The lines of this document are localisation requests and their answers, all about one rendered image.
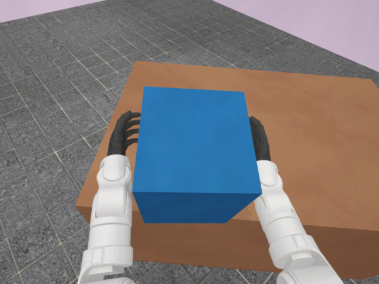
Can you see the right robot hand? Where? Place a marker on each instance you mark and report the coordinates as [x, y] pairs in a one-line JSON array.
[[260, 141]]

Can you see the left robot forearm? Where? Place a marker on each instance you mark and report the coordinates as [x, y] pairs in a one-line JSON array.
[[109, 250]]

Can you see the robot right upper arm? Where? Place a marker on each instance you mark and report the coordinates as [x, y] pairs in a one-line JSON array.
[[318, 274]]

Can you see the pedestal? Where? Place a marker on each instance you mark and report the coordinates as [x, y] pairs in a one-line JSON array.
[[323, 135]]

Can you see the carton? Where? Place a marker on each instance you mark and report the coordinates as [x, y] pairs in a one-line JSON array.
[[195, 159]]

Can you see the left robot hand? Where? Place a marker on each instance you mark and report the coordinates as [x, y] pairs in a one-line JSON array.
[[118, 142]]

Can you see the right robot forearm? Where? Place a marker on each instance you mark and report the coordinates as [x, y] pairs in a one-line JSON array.
[[290, 246]]

